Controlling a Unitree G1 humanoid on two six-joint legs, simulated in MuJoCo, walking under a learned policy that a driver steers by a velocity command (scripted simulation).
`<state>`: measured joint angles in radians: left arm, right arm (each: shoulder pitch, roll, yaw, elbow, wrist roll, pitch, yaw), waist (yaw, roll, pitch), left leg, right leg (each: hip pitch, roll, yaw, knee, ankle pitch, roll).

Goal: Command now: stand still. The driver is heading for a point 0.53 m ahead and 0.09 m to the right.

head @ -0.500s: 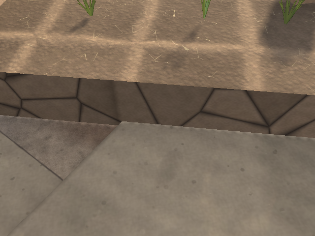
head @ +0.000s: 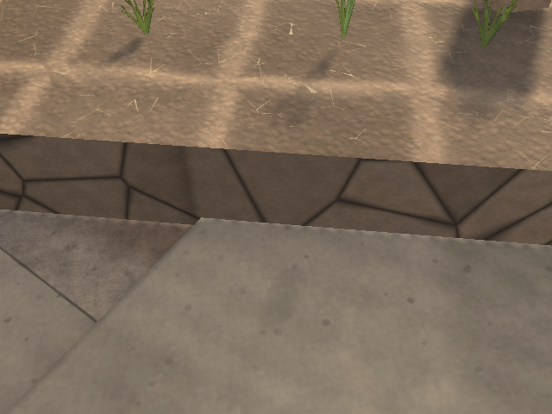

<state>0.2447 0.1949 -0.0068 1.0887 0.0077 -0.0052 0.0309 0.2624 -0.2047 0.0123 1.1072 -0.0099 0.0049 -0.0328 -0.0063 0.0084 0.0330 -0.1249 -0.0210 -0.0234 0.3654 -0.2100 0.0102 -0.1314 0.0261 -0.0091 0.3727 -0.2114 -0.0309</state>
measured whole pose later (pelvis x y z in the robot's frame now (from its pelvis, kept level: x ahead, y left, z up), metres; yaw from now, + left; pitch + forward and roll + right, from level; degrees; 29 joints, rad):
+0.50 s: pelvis +0.01 -0.01 +0.00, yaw +0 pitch -1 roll +0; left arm 0.31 0.16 0.00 1.14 0.01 0.00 0.04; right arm 0.31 -0.16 0.01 1.16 -0.02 0.01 -0.04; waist 0.00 0.01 0.01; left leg -0.17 -0.01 -0.03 0.47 -0.32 0.02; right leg -0.16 0.04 -0.01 0.43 -0.27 -0.05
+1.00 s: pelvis +0.17 +0.04 -0.01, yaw -4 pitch +1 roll +0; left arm 0.13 0.20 0.04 0.99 0.02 -0.03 -0.03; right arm 0.53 -0.13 0.00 1.13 -0.02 -0.10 -0.02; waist -0.03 -0.03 0.01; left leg 0.10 -0.06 0.12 0.18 -0.31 0.07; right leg -0.66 -0.02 -0.05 0.92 -0.12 -0.07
